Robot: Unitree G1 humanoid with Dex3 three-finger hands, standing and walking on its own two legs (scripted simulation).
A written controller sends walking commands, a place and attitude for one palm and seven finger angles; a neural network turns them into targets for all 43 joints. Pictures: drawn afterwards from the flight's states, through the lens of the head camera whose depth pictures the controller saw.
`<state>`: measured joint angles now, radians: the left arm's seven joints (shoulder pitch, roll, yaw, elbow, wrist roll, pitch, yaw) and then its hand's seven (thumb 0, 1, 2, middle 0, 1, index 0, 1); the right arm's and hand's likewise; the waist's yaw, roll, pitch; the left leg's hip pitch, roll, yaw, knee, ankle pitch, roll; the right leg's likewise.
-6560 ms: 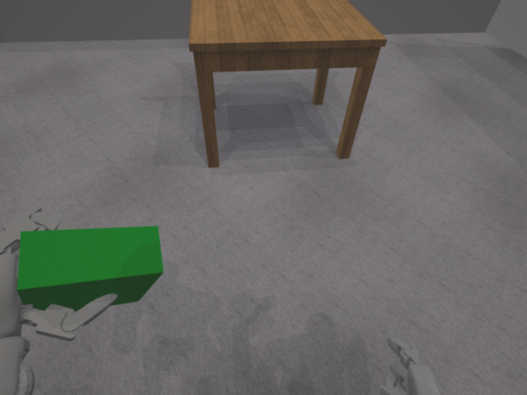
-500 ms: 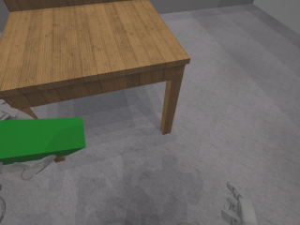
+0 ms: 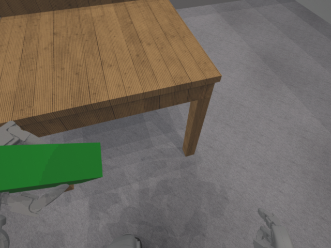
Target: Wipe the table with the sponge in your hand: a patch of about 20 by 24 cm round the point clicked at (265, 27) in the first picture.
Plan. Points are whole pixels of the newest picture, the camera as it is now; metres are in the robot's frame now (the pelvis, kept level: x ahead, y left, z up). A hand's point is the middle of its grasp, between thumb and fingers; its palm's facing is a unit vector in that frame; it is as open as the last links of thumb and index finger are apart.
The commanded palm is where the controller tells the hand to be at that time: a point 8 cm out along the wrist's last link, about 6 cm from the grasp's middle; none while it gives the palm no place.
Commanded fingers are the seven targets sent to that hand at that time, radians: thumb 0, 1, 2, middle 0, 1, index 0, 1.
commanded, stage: take the last steps up to it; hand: left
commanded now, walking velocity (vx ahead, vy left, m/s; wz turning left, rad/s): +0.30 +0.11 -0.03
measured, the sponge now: (64, 167) +0.23 +0.19 +0.14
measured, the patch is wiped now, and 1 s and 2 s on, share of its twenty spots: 0.00 0.00 0.00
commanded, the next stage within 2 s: come to a stop and stand still in 1.14 s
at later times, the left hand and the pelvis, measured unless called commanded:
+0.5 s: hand (36, 117) +0.32 +0.26 +0.17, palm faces +0.40 -0.79 -0.46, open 9.7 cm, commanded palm +0.26 +0.30 +0.18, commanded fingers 0.00 0.10 1.30 -1.20 -1.60 -1.20 -1.60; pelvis +0.09 +0.02 +0.00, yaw -1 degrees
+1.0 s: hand (35, 80) +0.39 +0.29 +0.18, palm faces +0.33 -0.82 -0.47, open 9.7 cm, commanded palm +0.34 +0.34 +0.18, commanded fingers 0.00 0.10 1.30 -1.20 -1.60 -1.20 -1.60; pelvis +0.17 +0.07 +0.00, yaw -3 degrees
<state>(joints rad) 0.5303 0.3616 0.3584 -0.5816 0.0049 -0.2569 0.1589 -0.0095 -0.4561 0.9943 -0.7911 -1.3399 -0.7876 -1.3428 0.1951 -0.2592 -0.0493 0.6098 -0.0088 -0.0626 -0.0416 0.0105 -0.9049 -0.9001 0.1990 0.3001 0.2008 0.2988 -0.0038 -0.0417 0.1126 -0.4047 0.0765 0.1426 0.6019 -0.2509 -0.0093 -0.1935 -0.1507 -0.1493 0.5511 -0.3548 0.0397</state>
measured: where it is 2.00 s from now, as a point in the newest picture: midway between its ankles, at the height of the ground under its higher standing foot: (154, 241)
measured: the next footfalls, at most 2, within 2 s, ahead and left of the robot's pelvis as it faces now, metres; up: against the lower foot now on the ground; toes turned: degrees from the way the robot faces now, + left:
left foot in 0.04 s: +0.12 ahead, +0.15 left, +0.00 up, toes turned +9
right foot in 0.34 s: +0.13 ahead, -0.07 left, +0.00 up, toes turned -11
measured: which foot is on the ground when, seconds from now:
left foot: up 0.00-0.02, down 0.04-0.36, up 0.38-0.68, down 0.70-1.00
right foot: down 0.00-0.04, up 0.06-0.32, down 0.34-0.70, up 0.72-1.00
